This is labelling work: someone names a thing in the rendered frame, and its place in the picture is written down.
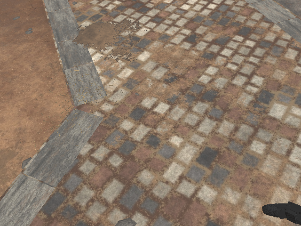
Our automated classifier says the robot right hand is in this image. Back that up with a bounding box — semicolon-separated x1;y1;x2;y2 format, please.
262;202;301;225

